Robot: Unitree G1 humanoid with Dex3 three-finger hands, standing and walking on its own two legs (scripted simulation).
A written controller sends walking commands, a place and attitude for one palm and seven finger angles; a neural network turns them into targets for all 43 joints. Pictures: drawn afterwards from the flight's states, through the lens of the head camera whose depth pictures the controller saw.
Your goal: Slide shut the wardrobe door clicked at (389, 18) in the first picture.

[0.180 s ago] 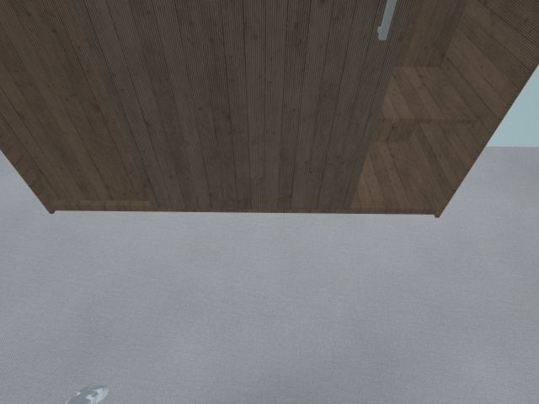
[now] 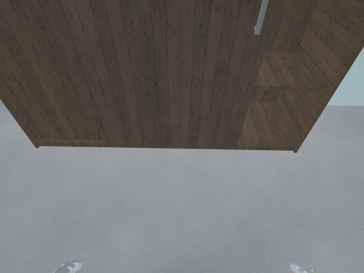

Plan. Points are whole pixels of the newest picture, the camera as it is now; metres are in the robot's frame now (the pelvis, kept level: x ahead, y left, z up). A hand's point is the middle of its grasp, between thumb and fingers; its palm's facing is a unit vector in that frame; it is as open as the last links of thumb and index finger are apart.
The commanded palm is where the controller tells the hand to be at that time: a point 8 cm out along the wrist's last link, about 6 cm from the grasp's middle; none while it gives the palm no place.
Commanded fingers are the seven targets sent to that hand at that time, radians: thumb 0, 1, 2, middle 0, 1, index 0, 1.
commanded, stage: stand and wait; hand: left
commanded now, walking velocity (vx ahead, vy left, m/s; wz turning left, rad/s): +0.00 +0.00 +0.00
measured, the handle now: (262, 6) +1.05 -0.26 +0.19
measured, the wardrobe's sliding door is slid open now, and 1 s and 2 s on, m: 0.43 0.43 0.43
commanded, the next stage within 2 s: look at it before walking up in 0.76 s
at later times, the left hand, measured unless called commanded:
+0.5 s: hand out of the picture +0.05 +0.23 -0.15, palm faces -0.03 -0.94 -0.34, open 7.4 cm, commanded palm none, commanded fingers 0.00 0.90 0.90 -0.20 -0.30 -0.20 -0.30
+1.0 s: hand out of the picture +0.06 +0.22 -0.15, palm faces -0.03 -0.94 -0.33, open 7.4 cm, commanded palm none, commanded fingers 0.00 0.90 0.90 -0.20 -0.30 -0.20 -0.30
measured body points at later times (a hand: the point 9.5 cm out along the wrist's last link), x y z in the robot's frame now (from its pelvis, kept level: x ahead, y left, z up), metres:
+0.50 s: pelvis -0.02 -0.02 +0.01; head -0.01 -0.02 +0.46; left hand +0.05 +0.28 -0.12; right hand +0.06 -0.31 -0.13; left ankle -0.01 +0.11 -0.74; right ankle -0.01 -0.14 -0.74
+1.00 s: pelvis -0.02 -0.02 +0.01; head -0.01 -0.02 +0.46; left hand +0.06 +0.27 -0.12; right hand +0.05 -0.32 -0.13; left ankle -0.01 +0.11 -0.74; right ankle -0.01 -0.14 -0.74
